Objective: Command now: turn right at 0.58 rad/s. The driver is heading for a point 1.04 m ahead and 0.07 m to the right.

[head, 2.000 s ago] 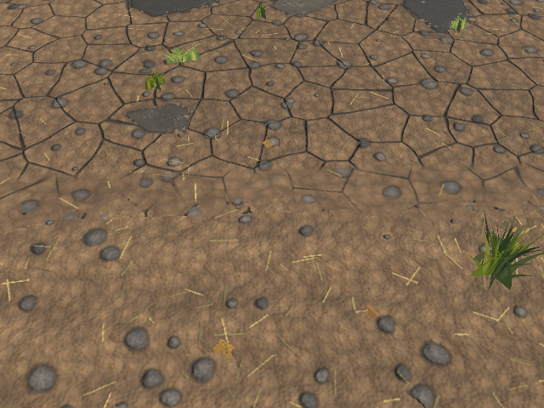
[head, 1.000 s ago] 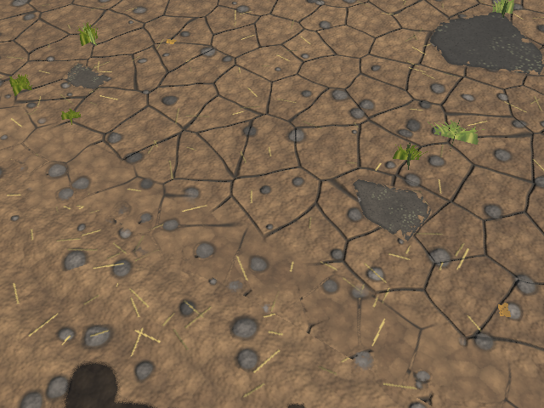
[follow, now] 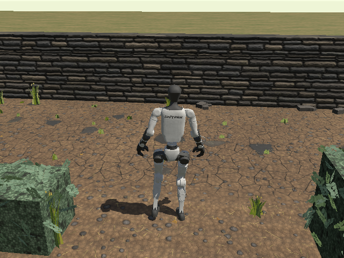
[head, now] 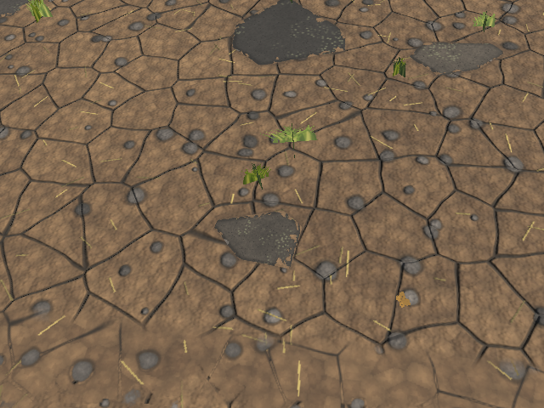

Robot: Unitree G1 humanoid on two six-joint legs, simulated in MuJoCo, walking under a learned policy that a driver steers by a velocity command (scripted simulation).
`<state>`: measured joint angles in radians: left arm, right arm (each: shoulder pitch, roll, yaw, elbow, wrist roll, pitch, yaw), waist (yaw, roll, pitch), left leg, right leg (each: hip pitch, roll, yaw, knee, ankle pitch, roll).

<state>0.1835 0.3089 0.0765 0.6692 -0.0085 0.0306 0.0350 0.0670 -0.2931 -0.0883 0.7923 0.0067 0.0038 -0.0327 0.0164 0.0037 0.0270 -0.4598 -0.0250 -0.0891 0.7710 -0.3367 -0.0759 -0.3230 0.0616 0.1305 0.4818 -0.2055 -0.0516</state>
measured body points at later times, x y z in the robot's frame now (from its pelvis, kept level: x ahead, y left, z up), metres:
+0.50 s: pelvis +0.00 +0.01 -0.01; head +0.03 -0.01 +0.44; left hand +0.23 +0.22 -0.09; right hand +0.04 -0.30 -0.12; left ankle +0.02 +0.15 -0.74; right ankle -0.03 -0.11 -0.74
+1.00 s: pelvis +0.05 +0.00 +0.00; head +0.07 +0.03 +0.45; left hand +0.24 +0.23 -0.12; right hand +0.04 -0.29 -0.11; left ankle +0.05 +0.10 -0.74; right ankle -0.02 -0.11 -0.69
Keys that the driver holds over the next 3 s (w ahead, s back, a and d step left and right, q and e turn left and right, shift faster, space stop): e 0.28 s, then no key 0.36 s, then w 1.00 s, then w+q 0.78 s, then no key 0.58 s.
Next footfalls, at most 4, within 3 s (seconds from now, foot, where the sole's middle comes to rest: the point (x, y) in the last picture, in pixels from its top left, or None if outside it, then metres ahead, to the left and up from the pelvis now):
0.12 left None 0.06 0.14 -0.78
0.50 right None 0.01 -0.12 -0.78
0.92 left None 0.08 0.09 -0.78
1.38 right None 0.36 -0.24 -0.78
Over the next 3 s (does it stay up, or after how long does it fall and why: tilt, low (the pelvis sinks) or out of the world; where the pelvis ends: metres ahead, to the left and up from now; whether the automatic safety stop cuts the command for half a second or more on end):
stays up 0.98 -0.14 -0.01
